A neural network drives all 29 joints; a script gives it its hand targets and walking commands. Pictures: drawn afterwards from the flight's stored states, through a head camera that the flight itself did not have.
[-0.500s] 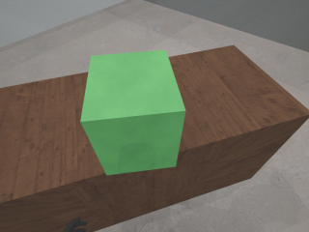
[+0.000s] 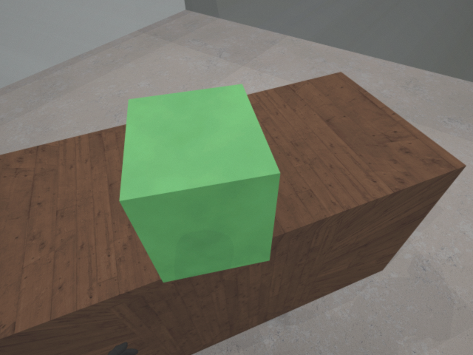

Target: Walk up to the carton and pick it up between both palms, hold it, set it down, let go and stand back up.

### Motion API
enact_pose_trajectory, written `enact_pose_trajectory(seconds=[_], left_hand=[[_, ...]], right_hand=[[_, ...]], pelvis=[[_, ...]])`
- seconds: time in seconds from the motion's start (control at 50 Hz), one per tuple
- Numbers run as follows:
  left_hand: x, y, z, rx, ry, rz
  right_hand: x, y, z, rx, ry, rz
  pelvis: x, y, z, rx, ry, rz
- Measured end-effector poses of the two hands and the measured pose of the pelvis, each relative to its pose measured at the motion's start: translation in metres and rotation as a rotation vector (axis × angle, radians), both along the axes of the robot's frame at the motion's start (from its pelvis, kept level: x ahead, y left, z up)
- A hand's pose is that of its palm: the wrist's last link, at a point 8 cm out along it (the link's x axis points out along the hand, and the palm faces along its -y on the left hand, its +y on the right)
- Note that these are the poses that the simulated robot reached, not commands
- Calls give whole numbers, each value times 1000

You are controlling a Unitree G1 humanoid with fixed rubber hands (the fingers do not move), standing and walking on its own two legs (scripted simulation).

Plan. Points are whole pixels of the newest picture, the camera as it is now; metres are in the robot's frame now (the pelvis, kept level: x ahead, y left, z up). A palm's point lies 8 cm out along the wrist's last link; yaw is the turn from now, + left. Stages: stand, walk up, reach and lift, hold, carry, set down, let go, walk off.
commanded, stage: stand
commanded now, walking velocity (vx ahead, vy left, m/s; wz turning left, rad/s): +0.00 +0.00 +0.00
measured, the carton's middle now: (202, 183) +0.44 +0.08 +0.03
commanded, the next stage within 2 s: none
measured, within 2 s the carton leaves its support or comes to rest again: neither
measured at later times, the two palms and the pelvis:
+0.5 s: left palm out of the picture +0.10 +0.26 -0.10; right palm out of the picture +0.05 -0.25 -0.13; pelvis +0.00 +0.02 +0.00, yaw -1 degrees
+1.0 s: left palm out of the picture +0.09 +0.27 -0.12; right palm out of the picture +0.02 -0.22 -0.13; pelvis +0.01 +0.03 +0.00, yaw -3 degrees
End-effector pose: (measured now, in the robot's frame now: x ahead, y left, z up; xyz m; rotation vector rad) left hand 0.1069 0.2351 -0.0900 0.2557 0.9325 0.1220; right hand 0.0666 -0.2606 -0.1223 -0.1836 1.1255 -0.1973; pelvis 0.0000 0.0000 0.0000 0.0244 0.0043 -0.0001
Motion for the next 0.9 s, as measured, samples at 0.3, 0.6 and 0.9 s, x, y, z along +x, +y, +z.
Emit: enact_pose_trajectory(seconds=[0.3, 0.6, 0.9], left_hand=[[-1, 14, -8, 13, 44, 3], [-10, 24, -17, 22, 109, 7], [-18, 33, -26, 14, 180, 7]], right_hand=[[-12, 11, -4, -4, 34, -32], [-24, 17, -7, -10, 74, -47], [-40, 29, -8, -10, 131, -64]], pelvis=[[4, 11, -2, -3, -13, -19], [4, 19, -2, -4, -22, -27], [8, 30, 0, -16, -27, -35]])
